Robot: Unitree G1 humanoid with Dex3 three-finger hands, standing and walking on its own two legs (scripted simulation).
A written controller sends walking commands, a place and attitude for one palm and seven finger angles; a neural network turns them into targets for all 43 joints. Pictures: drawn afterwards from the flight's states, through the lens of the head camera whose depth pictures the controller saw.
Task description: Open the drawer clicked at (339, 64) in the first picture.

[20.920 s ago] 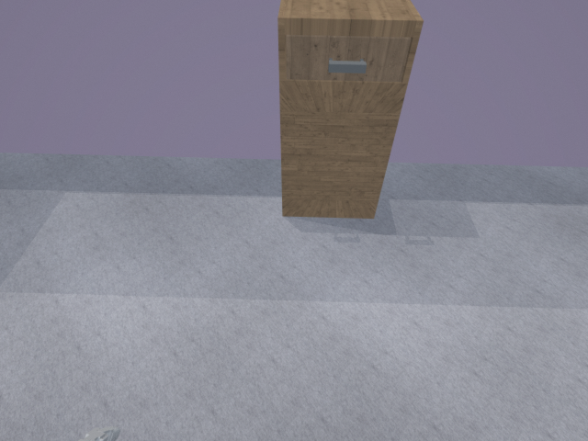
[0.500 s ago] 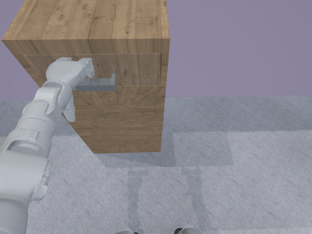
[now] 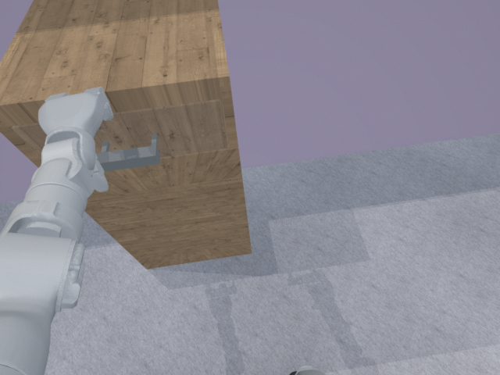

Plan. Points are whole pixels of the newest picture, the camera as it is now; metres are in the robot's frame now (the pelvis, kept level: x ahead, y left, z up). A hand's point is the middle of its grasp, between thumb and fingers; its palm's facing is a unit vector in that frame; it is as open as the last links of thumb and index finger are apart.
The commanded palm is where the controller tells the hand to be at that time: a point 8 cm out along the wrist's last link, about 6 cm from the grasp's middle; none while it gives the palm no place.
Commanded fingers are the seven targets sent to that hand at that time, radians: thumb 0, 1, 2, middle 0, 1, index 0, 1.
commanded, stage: move the hooked fingers above the handle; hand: left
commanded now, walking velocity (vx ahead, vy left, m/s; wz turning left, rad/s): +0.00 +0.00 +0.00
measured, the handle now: (129, 150) +0.55 +0.21 +0.00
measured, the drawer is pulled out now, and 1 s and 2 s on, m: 0.00 0.00 0.00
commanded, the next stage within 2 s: lower the fingers behind the handle in 0.44 s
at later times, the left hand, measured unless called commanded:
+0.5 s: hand (127, 132) +0.52 +0.17 +0.08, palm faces +0.16 +0.03 -0.99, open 13.3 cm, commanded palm +0.49 +0.24 +0.12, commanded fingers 0.00 -0.50 0.30 -0.30 -1.20 -0.30 -1.20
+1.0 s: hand (86, 173) +0.48 +0.27 +0.03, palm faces -0.06 +0.00 -1.00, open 13.8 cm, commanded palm +0.49 +0.25 +0.08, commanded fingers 0.00 -0.50 0.30 -0.30 -1.20 -0.30 -1.20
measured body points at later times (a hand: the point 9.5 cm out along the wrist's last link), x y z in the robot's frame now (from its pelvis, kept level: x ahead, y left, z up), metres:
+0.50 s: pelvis +0.00 +0.01 -0.01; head +0.10 -0.01 +0.43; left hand +0.50 +0.17 +0.13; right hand +0.03 -0.27 -0.15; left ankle -0.01 +0.11 -0.72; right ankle +0.01 -0.12 -0.72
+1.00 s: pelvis -0.01 +0.00 -0.02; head +0.12 +0.02 +0.41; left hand +0.48 +0.26 +0.08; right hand -0.01 -0.31 -0.13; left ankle -0.01 +0.11 -0.72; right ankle +0.01 -0.12 -0.72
